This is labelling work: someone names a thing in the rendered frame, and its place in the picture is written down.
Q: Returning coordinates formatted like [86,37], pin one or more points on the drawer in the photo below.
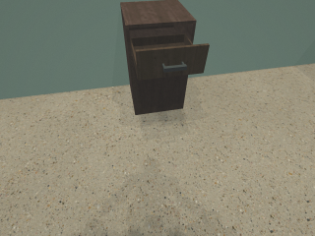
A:
[150,52]

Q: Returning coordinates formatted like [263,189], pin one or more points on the handle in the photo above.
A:
[174,68]

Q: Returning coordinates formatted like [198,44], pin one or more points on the cabinet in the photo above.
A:
[155,18]

